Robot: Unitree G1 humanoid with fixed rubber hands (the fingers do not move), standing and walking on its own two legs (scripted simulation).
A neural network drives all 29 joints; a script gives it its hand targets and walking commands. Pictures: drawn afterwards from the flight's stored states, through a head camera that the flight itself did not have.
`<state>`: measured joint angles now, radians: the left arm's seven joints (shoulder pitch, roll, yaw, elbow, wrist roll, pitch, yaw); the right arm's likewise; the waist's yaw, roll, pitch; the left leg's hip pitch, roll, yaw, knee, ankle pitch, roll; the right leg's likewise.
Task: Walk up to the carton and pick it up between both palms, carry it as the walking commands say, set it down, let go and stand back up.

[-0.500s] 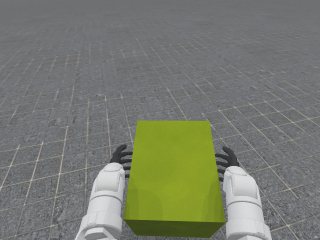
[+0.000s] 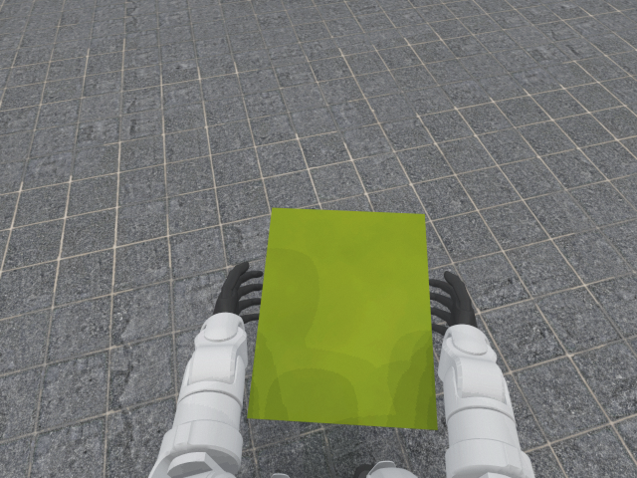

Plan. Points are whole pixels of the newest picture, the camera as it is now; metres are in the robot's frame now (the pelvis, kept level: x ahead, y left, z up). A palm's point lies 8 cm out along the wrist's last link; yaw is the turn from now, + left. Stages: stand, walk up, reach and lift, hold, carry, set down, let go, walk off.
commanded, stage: set down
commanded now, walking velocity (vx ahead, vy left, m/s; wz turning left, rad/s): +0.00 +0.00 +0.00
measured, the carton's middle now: (342, 321) +0.36 -0.02 -0.12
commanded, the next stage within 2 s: none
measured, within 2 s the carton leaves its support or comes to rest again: neither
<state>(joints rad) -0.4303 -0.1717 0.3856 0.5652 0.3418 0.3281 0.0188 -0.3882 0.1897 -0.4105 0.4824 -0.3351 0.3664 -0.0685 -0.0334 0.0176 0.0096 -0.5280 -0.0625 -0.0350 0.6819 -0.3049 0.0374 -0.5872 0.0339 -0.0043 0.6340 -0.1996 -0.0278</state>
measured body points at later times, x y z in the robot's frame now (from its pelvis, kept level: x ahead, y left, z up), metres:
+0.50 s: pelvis -0.03 +0.01 -0.06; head +0.15 -0.01 +0.35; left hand +0.38 +0.14 -0.12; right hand +0.36 -0.17 -0.13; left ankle +0.02 +0.10 -0.72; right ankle +0.07 -0.10 -0.72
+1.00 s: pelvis -0.03 -0.01 -0.14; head +0.18 -0.02 +0.26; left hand +0.41 +0.14 -0.21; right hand +0.39 -0.17 -0.21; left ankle +0.02 +0.10 -0.72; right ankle +0.07 -0.10 -0.72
